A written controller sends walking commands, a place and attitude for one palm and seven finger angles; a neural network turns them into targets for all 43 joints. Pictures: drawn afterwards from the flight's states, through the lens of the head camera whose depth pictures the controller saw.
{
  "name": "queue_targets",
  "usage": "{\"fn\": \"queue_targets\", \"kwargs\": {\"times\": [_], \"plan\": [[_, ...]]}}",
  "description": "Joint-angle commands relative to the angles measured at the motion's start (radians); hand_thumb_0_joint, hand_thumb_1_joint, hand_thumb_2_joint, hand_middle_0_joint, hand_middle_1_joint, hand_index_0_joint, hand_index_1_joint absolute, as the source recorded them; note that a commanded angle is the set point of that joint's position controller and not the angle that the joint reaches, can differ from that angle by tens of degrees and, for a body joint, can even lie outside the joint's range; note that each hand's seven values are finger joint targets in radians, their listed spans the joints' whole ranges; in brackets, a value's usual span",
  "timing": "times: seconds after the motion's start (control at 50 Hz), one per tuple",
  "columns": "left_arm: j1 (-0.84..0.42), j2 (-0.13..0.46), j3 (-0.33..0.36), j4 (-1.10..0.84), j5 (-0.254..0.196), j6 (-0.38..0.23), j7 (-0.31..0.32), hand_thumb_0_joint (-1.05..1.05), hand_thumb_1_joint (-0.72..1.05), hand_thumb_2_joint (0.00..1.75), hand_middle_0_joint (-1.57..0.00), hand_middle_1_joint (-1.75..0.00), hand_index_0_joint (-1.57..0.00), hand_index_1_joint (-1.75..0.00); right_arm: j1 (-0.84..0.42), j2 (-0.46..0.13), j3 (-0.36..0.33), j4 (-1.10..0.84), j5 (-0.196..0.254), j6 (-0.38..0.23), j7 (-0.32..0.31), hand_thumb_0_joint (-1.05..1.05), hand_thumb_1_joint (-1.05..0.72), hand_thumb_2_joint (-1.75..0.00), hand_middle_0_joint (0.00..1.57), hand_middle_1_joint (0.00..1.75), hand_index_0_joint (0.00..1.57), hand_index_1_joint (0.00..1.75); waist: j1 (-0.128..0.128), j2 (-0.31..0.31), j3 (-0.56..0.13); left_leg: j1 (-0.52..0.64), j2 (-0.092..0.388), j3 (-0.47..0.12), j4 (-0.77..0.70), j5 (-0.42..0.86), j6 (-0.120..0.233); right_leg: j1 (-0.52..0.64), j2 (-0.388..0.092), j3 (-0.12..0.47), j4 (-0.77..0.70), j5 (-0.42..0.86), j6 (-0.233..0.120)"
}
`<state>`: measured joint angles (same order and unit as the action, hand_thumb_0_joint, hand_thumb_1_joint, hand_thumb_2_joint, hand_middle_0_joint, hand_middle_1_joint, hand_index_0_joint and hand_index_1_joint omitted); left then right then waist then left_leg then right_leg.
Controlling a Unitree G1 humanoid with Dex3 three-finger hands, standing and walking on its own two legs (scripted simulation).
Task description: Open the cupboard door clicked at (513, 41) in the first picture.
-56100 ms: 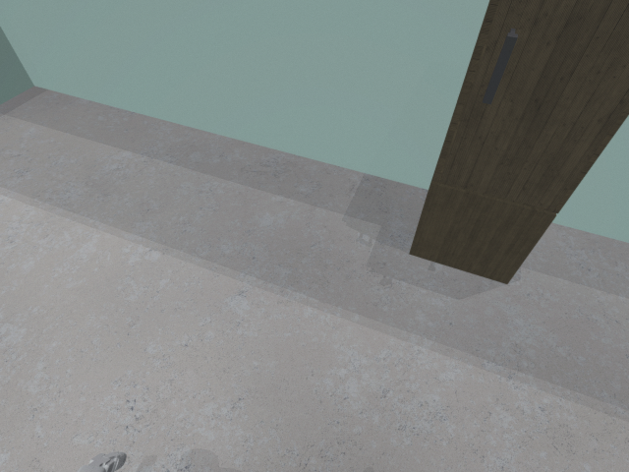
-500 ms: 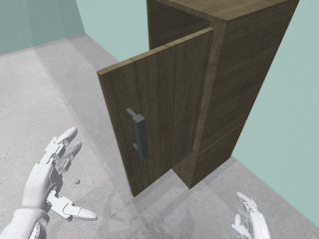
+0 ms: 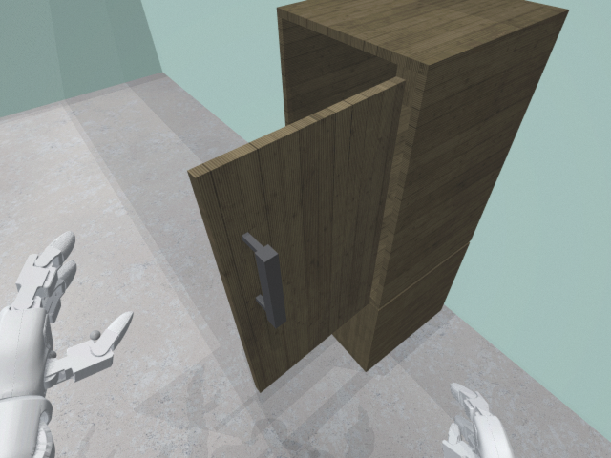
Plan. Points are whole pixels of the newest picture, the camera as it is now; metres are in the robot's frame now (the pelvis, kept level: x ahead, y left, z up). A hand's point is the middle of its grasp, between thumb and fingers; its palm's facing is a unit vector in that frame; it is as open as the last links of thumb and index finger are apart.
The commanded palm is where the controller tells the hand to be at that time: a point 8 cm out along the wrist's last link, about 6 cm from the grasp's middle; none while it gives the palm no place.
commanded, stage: draw the hand back to the body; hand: left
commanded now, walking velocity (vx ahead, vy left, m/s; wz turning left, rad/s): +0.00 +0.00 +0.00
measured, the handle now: (263, 281) +0.34 +0.11 +0.05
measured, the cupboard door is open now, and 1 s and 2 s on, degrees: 93 93 93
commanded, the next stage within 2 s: step back with the hand held close in 0.52 s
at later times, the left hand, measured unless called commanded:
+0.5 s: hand (89, 327) +0.20 +0.25 +0.14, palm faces +0.45 -0.80 -0.39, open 7.5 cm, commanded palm +0.15 +0.29 +0.16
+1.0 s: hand (67, 346) +0.17 +0.26 +0.14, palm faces +0.32 -0.79 -0.52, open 7.4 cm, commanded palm +0.11 +0.31 +0.17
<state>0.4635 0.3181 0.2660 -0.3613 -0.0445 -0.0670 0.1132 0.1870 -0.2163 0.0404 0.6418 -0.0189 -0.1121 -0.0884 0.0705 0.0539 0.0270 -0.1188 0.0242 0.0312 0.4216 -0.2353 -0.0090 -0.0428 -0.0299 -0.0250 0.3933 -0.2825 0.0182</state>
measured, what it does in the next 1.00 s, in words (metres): stands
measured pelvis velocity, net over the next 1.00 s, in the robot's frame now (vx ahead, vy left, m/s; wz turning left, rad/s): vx -0.03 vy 0.01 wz -0.03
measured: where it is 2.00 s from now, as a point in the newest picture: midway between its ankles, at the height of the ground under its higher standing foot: outside the picture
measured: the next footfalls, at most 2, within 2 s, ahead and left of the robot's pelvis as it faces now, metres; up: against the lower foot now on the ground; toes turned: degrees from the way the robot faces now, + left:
right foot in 1.70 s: -0.17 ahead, -0.10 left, +0.00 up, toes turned +1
left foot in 1.88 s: -0.12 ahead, +0.12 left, +0.00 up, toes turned +1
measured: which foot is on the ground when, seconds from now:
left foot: down 0.00-1.00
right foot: down 0.00-1.00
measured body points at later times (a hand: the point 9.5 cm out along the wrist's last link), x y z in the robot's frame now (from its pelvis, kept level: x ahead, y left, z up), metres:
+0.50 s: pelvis +0.00 -0.01 +0.00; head -0.01 -0.03 +0.45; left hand +0.17 +0.29 +0.16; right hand +0.19 -0.23 -0.09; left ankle +0.00 +0.12 -0.74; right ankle -0.04 -0.13 -0.74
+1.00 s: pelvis -0.03 +0.01 +0.00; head +0.00 +0.00 +0.45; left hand +0.15 +0.30 +0.17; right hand +0.15 -0.23 -0.09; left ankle +0.00 +0.12 -0.74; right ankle -0.04 -0.13 -0.74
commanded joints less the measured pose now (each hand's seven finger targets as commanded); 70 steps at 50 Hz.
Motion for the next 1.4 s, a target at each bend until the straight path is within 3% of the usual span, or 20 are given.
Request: {"fn": "queue_targets", "kwargs": {"times": [0.0,0.12,0.16,0.2,0.26,0.38,0.6,0.62,0.64,0.66,0.7,0.78,0.84,1.02,1.16,1.2,1.28,1.32,1.36,1.38], "plan": [[-0.081,0.179,0.142,-0.198,-0.006,-0.064,0.017,0.00,0.69,0.81,-0.19,-0.30,-0.19,-0.30,-0.134,-0.104,-0.048,-0.158,0.006,-0.041,-0.012,0.00,-0.90,-0.90,0.20,0.30,0.20,0.30,-0.002,-0.017,-0.073,0.081,-0.003,0.001,-0.054,0.267,0.025,-0.048,0.028,-0.025,-0.069,0.281,-0.026],[-0.122,0.212,0.196,-0.194,-0.014,-0.070,0.018,0.00,0.90,0.90,-0.20,-0.30,-0.20,-0.30,-0.135,-0.106,-0.055,-0.150,0.006,-0.031,-0.015,0.00,-0.90,-0.90,0.20,0.30,0.20,0.30,0.001,0.010,-0.080,0.095,-0.006,0.009,-0.052,0.276,0.028,-0.039,0.027,-0.017,-0.083,0.302,-0.024],[-0.109,0.184,0.171,-0.174,-0.015,-0.068,0.012,0.00,0.90,0.90,-0.20,-0.30,-0.20,-0.30,-0.136,-0.107,-0.058,-0.152,0.006,-0.030,-0.012,0.00,-0.90,-0.90,0.20,0.30,0.20,0.30,-0.001,-0.022,-0.081,0.100,-0.007,0.012,-0.053,0.281,0.031,-0.039,0.029,-0.020,-0.084,0.311,-0.020],[-0.112,0.171,0.151,-0.167,-0.014,-0.063,0.008,0.00,0.90,0.90,-0.20,-0.30,-0.20,-0.30,-0.140,-0.109,-0.060,-0.153,0.007,-0.027,-0.011,0.00,-0.90,-0.90,0.20,0.30,0.20,0.30,-0.003,-0.003,-0.070,0.101,-0.006,0.015,-0.054,0.275,0.032,-0.046,0.026,-0.016,-0.090,0.305,-0.019],[-0.126,0.202,0.175,-0.200,-0.011,-0.070,0.011,0.00,0.90,0.90,-0.20,-0.30,-0.20,-0.30,-0.140,-0.111,-0.064,-0.154,0.004,-0.029,-0.010,0.00,-0.90,-0.90,0.20,0.30,0.20,0.30,0.002,-0.009,-0.100,0.113,-0.011,0.016,-0.051,0.292,0.034,-0.032,0.028,-0.015,-0.087,0.325,-0.019],[-0.129,0.220,0.193,-0.193,-0.011,-0.071,0.015,0.00,0.90,0.90,-0.20,-0.30,-0.20,-0.30,-0.141,-0.106,-0.060,-0.146,0.002,-0.032,-0.016,0.00,-0.90,-0.90,0.20,0.30,0.20,0.30,0.004,0.003,-0.078,0.107,-0.015,0.015,-0.054,0.270,0.030,-0.036,0.028,-0.013,-0.104,0.306,-0.021],[-0.128,0.196,0.172,-0.191,-0.015,-0.074,0.009,0.00,0.90,0.90,-0.20,-0.30,-0.20,-0.30,-0.145,-0.103,-0.064,-0.144,0.003,-0.036,-0.015,0.00,-0.90,-0.90,0.20,0.30,0.20,0.30,-0.001,-0.007,-0.074,0.118,-0.010,0.018,-0.062,0.255,0.032,-0.047,0.031,-0.011,-0.115,0.289,-0.016],[-0.188,0.239,0.193,-0.339,-0.015,-0.093,0.013,0.00,0.90,0.90,-0.20,-0.30,-0.20,-0.30,-0.159,-0.103,-0.062,-0.163,0.004,-0.048,-0.014,0.00,-0.90,-0.90,0.20,0.30,0.20,0.30,0.008,0.045,-0.127,0.136,-0.015,0.012,-0.053,0.264,0.033,-0.032,0.028,-0.003,-0.110,0.301,-0.017],[-0.200,0.352,0.308,-0.343,-0.011,-0.126,0.021,0.00,0.90,0.90,-0.20,-0.30,-0.20,-0.30,-0.145,-0.115,-0.054,-0.189,0.012,-0.022,-0.016,0.00,-0.90,-0.90,0.20,0.30,0.20,0.30,-0.045,-0.009,-0.007,0.052,0.003,0.011,-0.003,0.222,0.046,-0.171,-0.016,0.046,-0.158,0.366,-0.014],[-0.070,0.270,0.255,-0.246,-0.010,-0.119,0.011,0.00,0.90,0.90,-0.20,-0.30,-0.20,-0.30,-0.143,-0.104,-0.058,-0.169,0.007,0.001,-0.015,0.00,-0.90,-0.90,0.20,0.30,0.20,0.30,-0.046,-0.080,-0.031,0.033,0.003,-0.003,0.018,0.227,0.043,-0.154,-0.033,0.031,-0.136,0.407,-0.015],[-0.002,0.236,0.231,-0.248,-0.008,-0.121,0.005,0.00,0.90,0.90,-0.20,-0.30,-0.20,-0.30,-0.139,-0.111,-0.069,-0.190,0.008,0.028,-0.013,0.00,-0.90,-0.90,0.20,0.30,0.20,0.30,-0.050,-0.036,-0.074,0.030,0.007,0.006,0.030,0.276,0.037,-0.149,-0.044,0.026,-0.100,0.465,-0.014],[0.077,0.237,0.238,-0.257,-0.012,-0.120,0.010,0.00,0.90,0.90,-0.20,-0.30,-0.20,-0.30,-0.128,-0.119,-0.082,-0.215,0.015,0.058,-0.018,0.00,-0.90,-0.90,0.20,0.30,0.20,0.30,-0.052,0.002,-0.176,0.050,0.032,0.006,0.030,0.427,0.033,-0.122,-0.035,0.010,-0.039,0.512,-0.005],[0.093,0.260,0.259,-0.275,-0.017,-0.115,0.014,0.00,0.90,0.90,-0.20,-0.30,-0.20,-0.30,-0.126,-0.117,-0.089,-0.239,0.025,0.077,-0.019,0.00,-0.90,-0.90,0.20,0.30,0.20,0.30,-0.054,-0.074,-0.213,0.046,0.045,0.006,0.035,0.455,0.032,-0.120,-0.029,0.007,-0.010,0.530,0.002],[0.106,0.284,0.282,-0.379,-0.008,-0.138,0.041,0.00,0.90,0.90,-0.20,-0.30,-0.20,-0.30,-0.114,-0.126,-0.092,-0.266,0.026,0.067,-0.018,0.00,-0.90,-0.90,0.20,0.30,0.20,0.30,-0.051,0.039,-0.189,-0.094,0.067,-0.034,-0.022,0.272,0.036,-0.126,0.001,0.008,0.047,0.306,0.002],[0.085,0.256,0.292,-0.362,0.010,-0.180,0.051,0.00,0.90,0.90,-0.20,-0.30,-0.20,-0.30,-0.104,-0.141,-0.096,-0.266,0.031,0.025,-0.010,0.00,-0.90,-0.90,0.20,0.30,0.20,0.30,-0.061,0.085,-0.100,-0.404,0.106,-0.097,-0.121,-0.251,0.071,-0.052,0.025,0.026,0.128,0.097,0.001],[0.066,0.251,0.290,-0.365,0.017,-0.190,0.051,0.00,0.90,0.90,-0.20,-0.30,-0.20,-0.30,-0.103,-0.142,-0.096,-0.265,0.029,0.010,-0.010,0.00,-0.90,-0.90,0.20,0.30,0.20,0.30,-0.063,0.085,-0.077,-0.458,0.106,-0.111,-0.125,-0.333,0.073,-0.055,0.028,0.028,0.131,0.026,0.000],[0.046,0.270,0.298,-0.378,0.019,-0.205,0.055,0.00,0.90,0.90,-0.20,-0.30,-0.20,-0.30,-0.090,-0.139,-0.101,-0.248,0.023,-0.013,-0.010,0.00,-0.90,-0.90,0.20,0.30,0.20,0.30,-0.065,0.013,-0.072,-0.381,0.066,-0.088,-0.028,-0.340,0.051,-0.205,-0.002,0.073,0.022,-0.170,-0.023],[0.040,0.271,0.280,-0.392,0.013,-0.212,0.064,0.00,0.90,0.90,-0.20,-0.30,-0.20,-0.30,-0.060,-0.123,-0.097,-0.219,0.023,-0.019,-0.009,0.00,-0.90,-0.90,0.20,0.30,0.20,0.30,-0.075,-0.099,-0.084,-0.178,-0.005,-0.023,0.192,-0.202,0.011,-0.431,-0.096,0.147,-0.097,-0.236,-0.069],[0.028,0.266,0.268,-0.370,0.012,-0.205,0.078,0.00,0.90,0.90,-0.20,-0.30,-0.20,-0.30,-0.052,-0.108,-0.092,-0.187,0.017,-0.017,-0.008,0.00,-0.90,-0.90,0.20,0.30,0.20,0.30,-0.080,-0.183,-0.094,-0.073,-0.032,-0.002,0.318,-0.141,0.001,-0.550,-0.161,0.163,-0.129,-0.211,-0.096],[0.012,0.258,0.258,-0.372,0.012,-0.200,0.081,0.00,0.90,0.90,-0.20,-0.30,-0.20,-0.30,-0.051,-0.114,-0.094,-0.178,0.016,-0.016,-0.010,0.00,-0.90,-0.90,0.20,0.30,0.20,0.30,-0.086,-0.148,-0.092,-0.046,-0.032,-0.009,0.300,-0.131,0.000,-0.568,-0.154,0.145,-0.111,-0.181,-0.095]]}}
